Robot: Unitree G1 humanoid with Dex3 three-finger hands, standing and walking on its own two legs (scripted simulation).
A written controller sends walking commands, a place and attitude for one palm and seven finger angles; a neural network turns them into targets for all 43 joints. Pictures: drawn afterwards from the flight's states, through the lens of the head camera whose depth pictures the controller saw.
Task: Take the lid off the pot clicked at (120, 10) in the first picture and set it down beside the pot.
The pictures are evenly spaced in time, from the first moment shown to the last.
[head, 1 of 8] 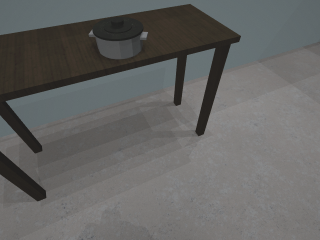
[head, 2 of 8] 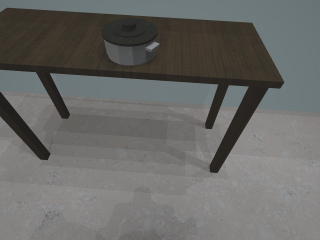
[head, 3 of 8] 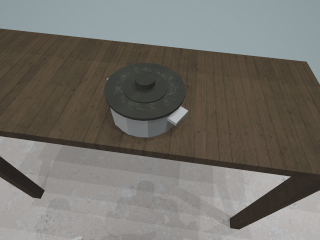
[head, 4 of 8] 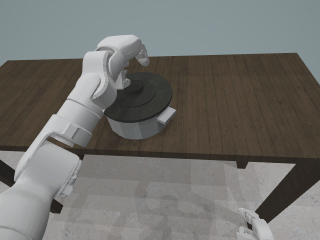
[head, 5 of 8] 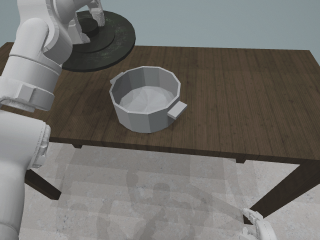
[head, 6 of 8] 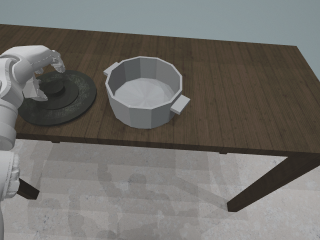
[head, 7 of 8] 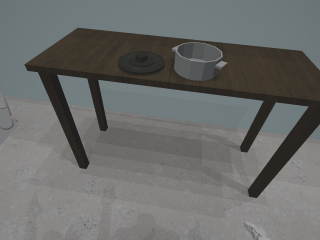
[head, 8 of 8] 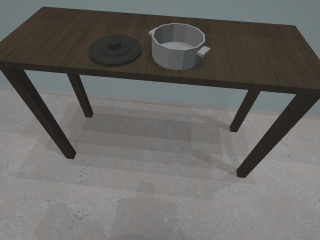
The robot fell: no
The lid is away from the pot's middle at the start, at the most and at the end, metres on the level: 0.00 0.24 0.24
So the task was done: yes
